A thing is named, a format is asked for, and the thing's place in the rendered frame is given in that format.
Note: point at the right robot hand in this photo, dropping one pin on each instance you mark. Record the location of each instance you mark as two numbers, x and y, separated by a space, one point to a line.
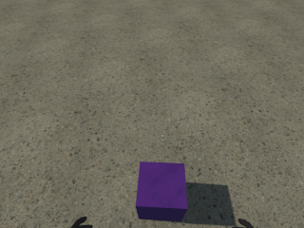
245 223

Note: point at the carton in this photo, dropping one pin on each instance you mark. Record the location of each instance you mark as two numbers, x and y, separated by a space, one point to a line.
161 191

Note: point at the left robot hand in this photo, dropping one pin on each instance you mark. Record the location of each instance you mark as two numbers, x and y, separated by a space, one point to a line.
79 221

